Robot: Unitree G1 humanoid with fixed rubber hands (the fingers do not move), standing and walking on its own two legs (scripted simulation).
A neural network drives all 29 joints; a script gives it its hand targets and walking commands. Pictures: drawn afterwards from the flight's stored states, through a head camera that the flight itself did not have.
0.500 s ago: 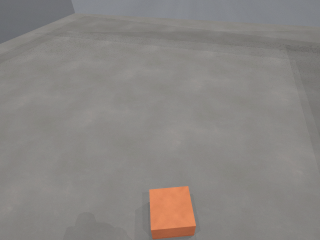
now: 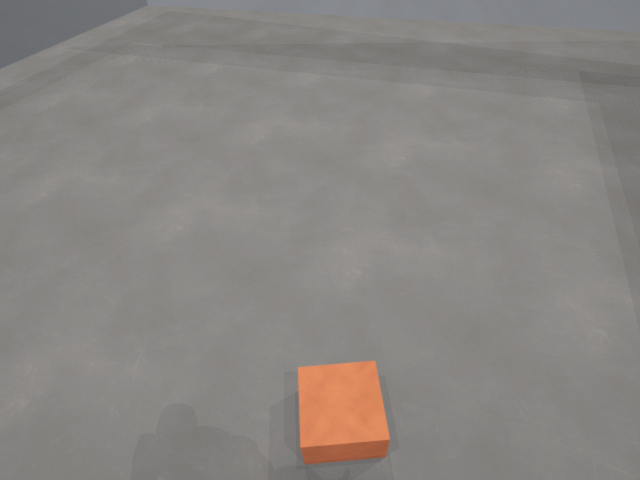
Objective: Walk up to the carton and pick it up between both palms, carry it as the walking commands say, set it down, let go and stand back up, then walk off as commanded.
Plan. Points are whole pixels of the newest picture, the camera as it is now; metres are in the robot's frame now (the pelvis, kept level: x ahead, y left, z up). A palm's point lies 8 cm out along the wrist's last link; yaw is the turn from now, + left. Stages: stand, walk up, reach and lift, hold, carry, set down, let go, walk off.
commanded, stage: walk off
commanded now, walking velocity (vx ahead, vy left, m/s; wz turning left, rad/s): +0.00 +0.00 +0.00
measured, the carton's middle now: (340, 411) +0.48 +0.01 -0.70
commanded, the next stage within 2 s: none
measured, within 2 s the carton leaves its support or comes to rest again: neither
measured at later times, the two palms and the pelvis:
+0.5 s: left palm out of the picture +0.03 +0.23 -0.14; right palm out of the picture +0.05 -0.30 -0.15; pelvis +0.01 -0.04 -0.01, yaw +0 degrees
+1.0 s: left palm out of the picture +0.08 +0.13 -0.15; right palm out of the picture +0.05 -0.35 -0.16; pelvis +0.08 -0.12 -0.02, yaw +16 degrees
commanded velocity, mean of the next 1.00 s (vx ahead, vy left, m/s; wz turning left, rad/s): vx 0.21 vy -0.09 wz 0.25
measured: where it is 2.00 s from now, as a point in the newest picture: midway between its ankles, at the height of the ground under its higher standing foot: (333, 399)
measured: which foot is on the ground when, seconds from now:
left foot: down 0.00-0.54, up 0.56-0.88, down 0.90-1.00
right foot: down 0.00-0.88, up 0.90-1.00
